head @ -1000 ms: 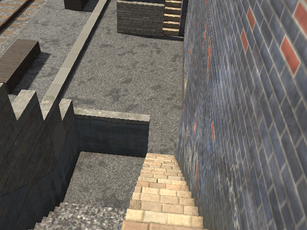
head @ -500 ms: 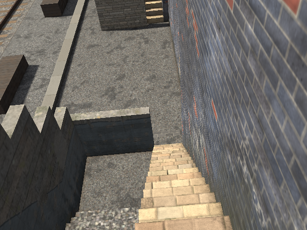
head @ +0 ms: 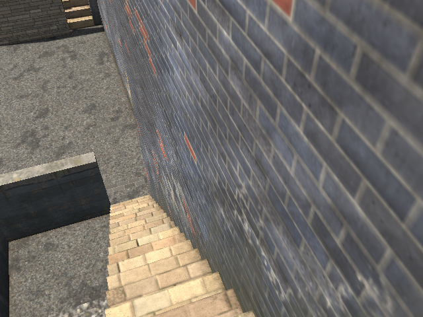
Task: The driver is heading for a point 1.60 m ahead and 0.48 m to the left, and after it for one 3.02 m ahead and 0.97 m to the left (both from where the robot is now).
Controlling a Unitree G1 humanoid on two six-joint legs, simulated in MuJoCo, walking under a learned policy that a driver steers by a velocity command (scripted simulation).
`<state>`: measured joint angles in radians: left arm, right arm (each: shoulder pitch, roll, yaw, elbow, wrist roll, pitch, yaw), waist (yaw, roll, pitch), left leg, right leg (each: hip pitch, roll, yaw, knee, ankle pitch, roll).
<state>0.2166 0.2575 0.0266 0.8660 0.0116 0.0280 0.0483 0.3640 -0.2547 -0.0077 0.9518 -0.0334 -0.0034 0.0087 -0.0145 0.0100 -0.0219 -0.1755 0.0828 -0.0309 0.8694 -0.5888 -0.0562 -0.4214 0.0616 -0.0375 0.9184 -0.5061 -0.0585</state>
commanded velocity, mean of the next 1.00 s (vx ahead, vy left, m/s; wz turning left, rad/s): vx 0.02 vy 0.00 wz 0.43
